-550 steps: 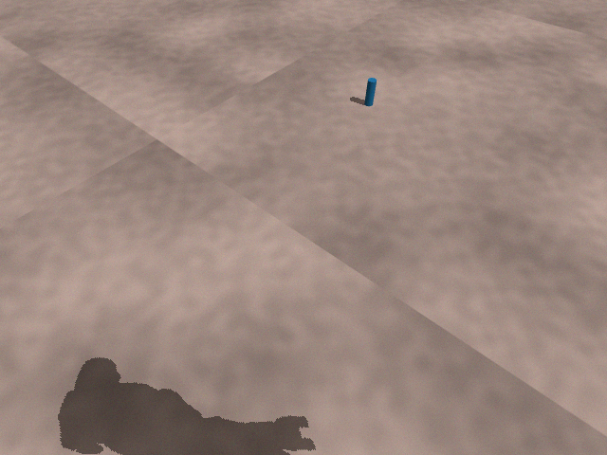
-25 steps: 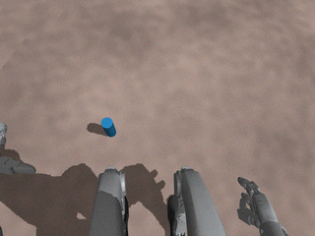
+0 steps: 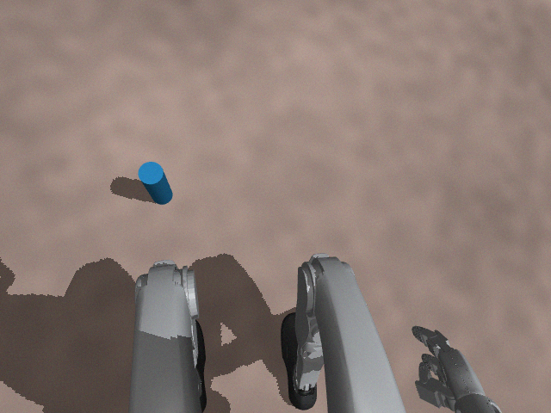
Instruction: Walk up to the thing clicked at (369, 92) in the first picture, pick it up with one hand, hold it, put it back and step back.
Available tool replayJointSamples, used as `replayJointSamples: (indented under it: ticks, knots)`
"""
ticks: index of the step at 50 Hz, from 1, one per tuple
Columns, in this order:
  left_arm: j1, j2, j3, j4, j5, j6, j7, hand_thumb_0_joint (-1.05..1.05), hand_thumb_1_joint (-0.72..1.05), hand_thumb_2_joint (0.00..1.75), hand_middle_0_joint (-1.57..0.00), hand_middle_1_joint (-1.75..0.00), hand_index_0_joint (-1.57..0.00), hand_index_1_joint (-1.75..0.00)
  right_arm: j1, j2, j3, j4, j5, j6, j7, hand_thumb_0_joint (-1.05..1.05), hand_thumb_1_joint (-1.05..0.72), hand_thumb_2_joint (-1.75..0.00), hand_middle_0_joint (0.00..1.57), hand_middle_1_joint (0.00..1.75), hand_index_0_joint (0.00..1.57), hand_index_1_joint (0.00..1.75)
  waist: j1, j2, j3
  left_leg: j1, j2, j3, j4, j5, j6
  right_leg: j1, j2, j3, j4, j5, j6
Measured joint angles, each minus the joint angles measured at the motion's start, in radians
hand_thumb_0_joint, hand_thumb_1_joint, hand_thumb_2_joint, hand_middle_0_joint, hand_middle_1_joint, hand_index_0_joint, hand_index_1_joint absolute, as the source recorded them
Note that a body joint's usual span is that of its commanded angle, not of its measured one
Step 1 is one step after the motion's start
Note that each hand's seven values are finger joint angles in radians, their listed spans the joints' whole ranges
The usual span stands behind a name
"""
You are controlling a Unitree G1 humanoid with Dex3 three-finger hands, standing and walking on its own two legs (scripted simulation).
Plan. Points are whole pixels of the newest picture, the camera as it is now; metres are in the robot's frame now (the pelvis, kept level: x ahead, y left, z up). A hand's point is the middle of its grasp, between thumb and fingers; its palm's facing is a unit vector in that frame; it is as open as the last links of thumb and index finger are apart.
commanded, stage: go down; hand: left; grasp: from the side
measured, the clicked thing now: (157, 185) +0.52 +0.21 -0.36
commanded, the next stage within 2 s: approach in 0.86 s
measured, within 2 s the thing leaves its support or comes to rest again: neither
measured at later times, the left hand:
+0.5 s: hand out of the picture +0.43 +0.39 -0.03, palm faces +0.17 -0.98 -0.09, open 17.1 cm
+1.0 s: hand out of the picture +0.45 +0.40 -0.04, palm faces +0.16 -0.98 -0.09, open 17.0 cm
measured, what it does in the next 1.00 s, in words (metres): lowers itself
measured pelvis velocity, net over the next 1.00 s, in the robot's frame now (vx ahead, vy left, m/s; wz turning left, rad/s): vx -0.01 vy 0.00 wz -0.05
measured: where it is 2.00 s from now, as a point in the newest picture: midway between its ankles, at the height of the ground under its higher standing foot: (246, 380)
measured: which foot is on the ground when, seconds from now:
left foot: down 0.00-1.00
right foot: down 0.00-1.00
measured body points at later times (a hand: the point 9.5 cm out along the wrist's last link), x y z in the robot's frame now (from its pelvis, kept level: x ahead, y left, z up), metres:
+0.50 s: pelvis -0.01 +0.00 -0.05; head +0.20 +0.07 +0.34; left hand +0.42 +0.45 -0.02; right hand +0.10 -0.28 -0.15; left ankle +0.09 +0.13 -0.41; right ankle +0.08 -0.12 -0.41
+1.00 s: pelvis -0.01 +0.00 -0.07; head +0.22 +0.08 +0.31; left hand +0.44 +0.45 -0.03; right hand +0.09 -0.28 -0.16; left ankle +0.09 +0.13 -0.41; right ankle +0.08 -0.12 -0.41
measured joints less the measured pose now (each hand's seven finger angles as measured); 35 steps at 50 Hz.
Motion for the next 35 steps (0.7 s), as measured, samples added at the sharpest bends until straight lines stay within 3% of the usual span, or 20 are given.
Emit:
replayJointSamples:
  ticks: [7, 16, 35]
  knots:
    - [-0.051, 0.033, 0.018, 0.020, -0.007, -0.008, -0.030, -0.01, -0.42, 0.07, -0.03, -0.06, -0.03, -0.05, -0.004, -0.007, 0.012, 0.004, -0.007, -0.001, 0.006, 0.00, -0.91, -0.91, 0.20, 0.30, 0.21, 0.30, -0.002, -0.010, 0.019, -0.056, -0.003, -0.007, 0.061, 0.000, 0.002, -0.052, -0.002, -0.003, 0.060, -0.002, 0.001]
    - [-0.113, 0.077, 0.035, 0.028, 0.011, 0.002, -0.046, -0.01, -0.44, 0.07, -0.03, -0.06, -0.03, -0.05, -0.014, -0.004, 0.034, 0.003, -0.016, 0.008, 0.008, 0.00, -0.91, -0.91, 0.20, 0.30, 0.21, 0.30, -0.017, -0.013, 0.039, -0.113, -0.005, -0.020, 0.129, 0.003, 0.005, -0.100, -0.002, -0.012, 0.121, 0.000, 0.003]
    - [-0.157, 0.161, 0.050, 0.047, 0.001, 0.010, -0.073, -0.01, -0.43, 0.08, -0.03, -0.07, -0.03, -0.07, 0.001, -0.019, 0.079, -0.007, -0.022, 0.019, 0.009, 0.00, -0.91, -0.91, 0.20, 0.30, 0.21, 0.30, -0.041, -0.013, 0.074, -0.174, -0.006, -0.046, 0.199, 0.004, 0.010, -0.145, 0.002, -0.031, 0.173, 0.005, 0.009]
